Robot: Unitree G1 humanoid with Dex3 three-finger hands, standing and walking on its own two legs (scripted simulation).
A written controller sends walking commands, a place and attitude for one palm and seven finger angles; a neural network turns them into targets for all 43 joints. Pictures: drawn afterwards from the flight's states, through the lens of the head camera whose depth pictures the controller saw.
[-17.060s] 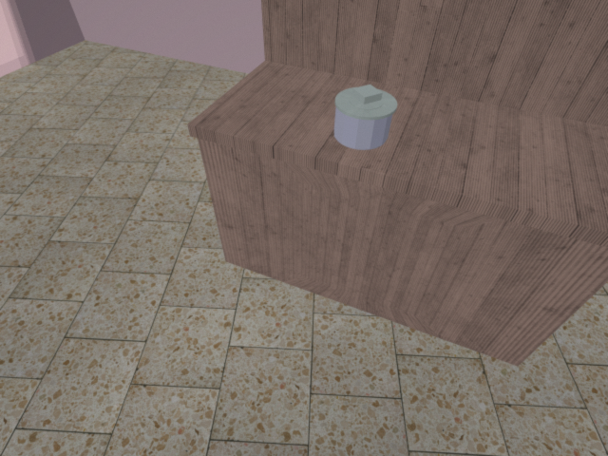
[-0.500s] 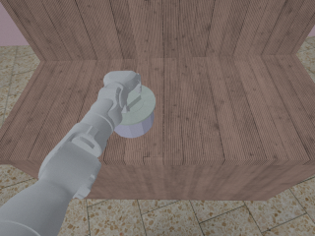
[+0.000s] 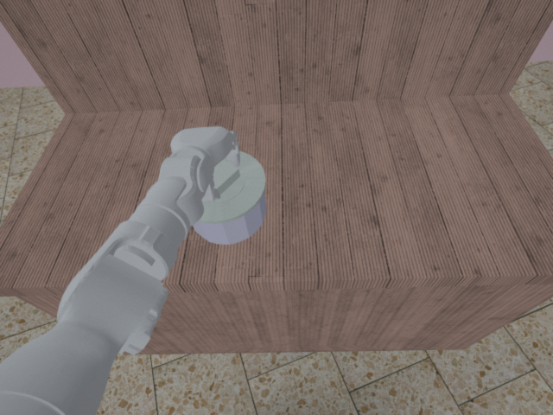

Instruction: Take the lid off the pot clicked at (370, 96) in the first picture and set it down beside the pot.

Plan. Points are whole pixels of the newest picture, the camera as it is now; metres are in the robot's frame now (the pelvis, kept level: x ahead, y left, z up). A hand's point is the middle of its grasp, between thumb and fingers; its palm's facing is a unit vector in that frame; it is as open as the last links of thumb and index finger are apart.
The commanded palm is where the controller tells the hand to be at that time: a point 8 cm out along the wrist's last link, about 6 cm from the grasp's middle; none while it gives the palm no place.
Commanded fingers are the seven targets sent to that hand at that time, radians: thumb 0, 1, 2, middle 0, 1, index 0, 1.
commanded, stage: lift the lid straight up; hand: left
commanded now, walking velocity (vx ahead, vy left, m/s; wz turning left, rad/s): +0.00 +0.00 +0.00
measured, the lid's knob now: (217, 175) +0.50 +0.07 +0.03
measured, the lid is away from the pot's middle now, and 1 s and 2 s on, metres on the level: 0.01 0.01 0.01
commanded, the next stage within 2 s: open the fingers wide in 0.50 s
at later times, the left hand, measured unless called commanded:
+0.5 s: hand (213, 149) +0.48 +0.06 +0.12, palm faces -0.30 -0.01 -0.95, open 5.8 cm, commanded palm +0.47 +0.07 +0.18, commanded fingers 0.00 0.40 1.13 -0.78 -1.01 -0.77 -1.00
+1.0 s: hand (202, 143) +0.48 +0.08 +0.12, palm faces -0.32 -0.02 -0.95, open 7.0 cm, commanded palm +0.48 +0.08 +0.19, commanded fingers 0.00 0.06 1.14 -0.76 -0.52 -0.76 -0.52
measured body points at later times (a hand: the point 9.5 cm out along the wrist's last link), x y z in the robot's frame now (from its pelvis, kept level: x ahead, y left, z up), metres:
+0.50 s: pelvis +0.00 +0.00 +0.00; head +0.04 -0.03 +0.45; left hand +0.49 +0.06 +0.17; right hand +0.08 -0.26 -0.14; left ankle -0.05 +0.09 -0.74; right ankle +0.02 -0.13 -0.74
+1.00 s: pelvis +0.00 +0.00 +0.00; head +0.05 -0.03 +0.45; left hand +0.50 +0.08 +0.18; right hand +0.06 -0.26 -0.14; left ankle -0.05 +0.09 -0.74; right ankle +0.02 -0.13 -0.74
